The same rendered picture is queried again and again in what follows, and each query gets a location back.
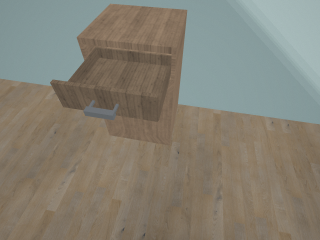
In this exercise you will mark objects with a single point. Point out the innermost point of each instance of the drawer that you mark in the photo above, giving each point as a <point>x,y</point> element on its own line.
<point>136,81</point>

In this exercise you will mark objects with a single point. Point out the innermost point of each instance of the cabinet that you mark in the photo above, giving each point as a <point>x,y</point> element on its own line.
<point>144,29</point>

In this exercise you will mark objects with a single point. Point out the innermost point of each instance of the handle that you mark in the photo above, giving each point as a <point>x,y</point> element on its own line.
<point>91,111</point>

